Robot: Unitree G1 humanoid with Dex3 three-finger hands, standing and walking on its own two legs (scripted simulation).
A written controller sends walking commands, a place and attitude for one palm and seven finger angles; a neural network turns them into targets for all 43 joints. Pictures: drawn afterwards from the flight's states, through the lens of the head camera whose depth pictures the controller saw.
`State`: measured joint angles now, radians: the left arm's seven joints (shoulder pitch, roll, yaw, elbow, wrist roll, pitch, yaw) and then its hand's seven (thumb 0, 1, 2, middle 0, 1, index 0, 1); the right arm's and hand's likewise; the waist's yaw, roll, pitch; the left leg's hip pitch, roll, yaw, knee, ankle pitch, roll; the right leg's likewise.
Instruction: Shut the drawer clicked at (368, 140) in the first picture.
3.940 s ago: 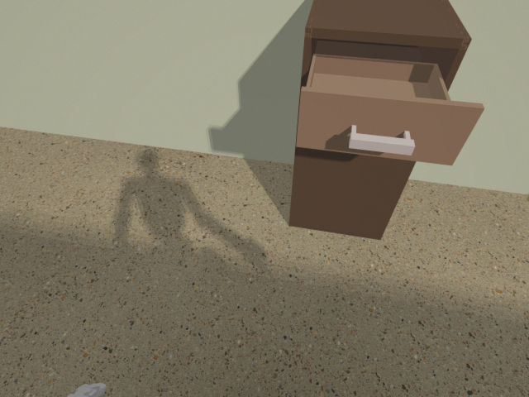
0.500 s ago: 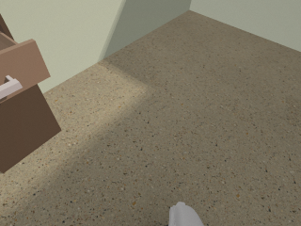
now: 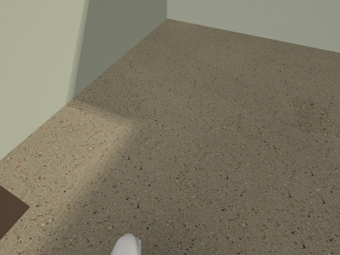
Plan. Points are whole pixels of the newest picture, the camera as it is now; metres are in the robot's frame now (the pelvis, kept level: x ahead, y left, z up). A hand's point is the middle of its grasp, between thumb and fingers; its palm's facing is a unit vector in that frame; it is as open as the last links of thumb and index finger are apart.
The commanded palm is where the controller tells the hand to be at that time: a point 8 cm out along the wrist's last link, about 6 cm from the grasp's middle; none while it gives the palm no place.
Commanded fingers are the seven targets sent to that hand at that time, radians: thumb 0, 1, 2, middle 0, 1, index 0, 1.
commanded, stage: turn to face it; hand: left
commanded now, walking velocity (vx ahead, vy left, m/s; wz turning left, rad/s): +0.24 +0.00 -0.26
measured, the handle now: out of the picture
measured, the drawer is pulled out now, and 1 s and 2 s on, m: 0.29 0.29 0.29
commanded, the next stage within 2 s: none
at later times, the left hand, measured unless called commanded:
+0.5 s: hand out of the picture +0.14 +0.26 -0.18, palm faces +0.16 -0.97 -0.16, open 7.3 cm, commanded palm none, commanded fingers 0.00 0.90 0.90 -0.20 -0.30 -0.20 -0.30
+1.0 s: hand (85, 242) +0.18 +0.24 -0.14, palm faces +0.37 -0.88 -0.30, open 7.3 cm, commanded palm none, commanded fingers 0.00 0.90 0.90 -0.20 -0.30 -0.20 -0.30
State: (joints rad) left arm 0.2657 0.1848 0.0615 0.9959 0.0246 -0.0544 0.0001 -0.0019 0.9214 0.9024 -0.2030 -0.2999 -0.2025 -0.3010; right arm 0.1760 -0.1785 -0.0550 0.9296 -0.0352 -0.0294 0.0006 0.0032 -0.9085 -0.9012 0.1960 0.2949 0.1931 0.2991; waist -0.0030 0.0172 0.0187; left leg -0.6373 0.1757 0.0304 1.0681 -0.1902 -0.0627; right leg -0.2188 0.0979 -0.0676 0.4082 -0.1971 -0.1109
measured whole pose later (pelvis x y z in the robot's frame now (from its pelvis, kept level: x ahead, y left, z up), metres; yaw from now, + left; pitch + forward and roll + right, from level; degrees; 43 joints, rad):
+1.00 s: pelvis +0.14 +0.01 +0.00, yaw +23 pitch +0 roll +1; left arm 0.17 0.17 0.04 0.87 0.02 0.02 0.03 0.00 0.91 0.90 -0.20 -0.30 -0.20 -0.30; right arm 0.28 -0.26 -0.11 0.94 -0.02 0.07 0.01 0.01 -0.91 -0.90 0.20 0.30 0.20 0.30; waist -0.06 0.06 0.04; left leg -0.56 -0.04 -0.03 1.11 -0.36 -0.06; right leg -0.18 -0.03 -0.07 0.47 -0.30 -0.02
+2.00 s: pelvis +0.17 +0.05 +0.00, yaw +58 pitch -1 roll +2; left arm 0.20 0.16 0.03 0.86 0.03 0.01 0.03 0.00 0.91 0.90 -0.21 -0.30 -0.21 -0.30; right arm 0.24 -0.25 -0.09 0.96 -0.02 0.08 0.02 0.01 -0.91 -0.90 0.20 0.30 0.19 0.30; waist -0.03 0.04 0.07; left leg -0.48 0.01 -0.01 1.14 -0.41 -0.06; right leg -0.21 -0.08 -0.13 0.52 -0.29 -0.01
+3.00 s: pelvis +0.23 +0.17 +0.01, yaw +66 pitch -2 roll -1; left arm 0.34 0.12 0.03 1.09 0.02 -0.05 0.02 -0.01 0.93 0.90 -0.20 -0.30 -0.20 -0.30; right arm 0.31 -0.17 -0.07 1.07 -0.03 0.00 0.00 0.01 -0.91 -0.90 0.19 0.29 0.19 0.30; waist -0.01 0.04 0.00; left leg -0.50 0.11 0.07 0.95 -0.24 -0.02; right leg -0.12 0.00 -0.15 0.35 -0.20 -0.05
